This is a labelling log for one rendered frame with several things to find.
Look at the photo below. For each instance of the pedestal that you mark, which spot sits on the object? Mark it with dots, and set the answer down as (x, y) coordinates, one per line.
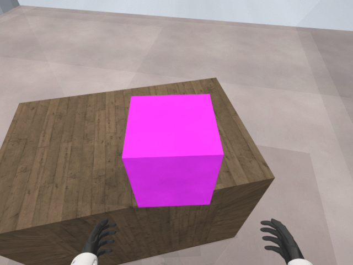
(61, 172)

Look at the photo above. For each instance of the robot left forearm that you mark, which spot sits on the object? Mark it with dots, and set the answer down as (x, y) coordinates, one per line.
(85, 259)

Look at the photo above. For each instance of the carton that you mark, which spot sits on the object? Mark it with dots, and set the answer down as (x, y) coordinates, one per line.
(172, 150)

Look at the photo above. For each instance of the robot left hand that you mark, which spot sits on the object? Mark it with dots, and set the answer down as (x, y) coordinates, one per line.
(94, 242)

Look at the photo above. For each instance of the robot right hand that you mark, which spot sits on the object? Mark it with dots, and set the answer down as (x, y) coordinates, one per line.
(288, 248)

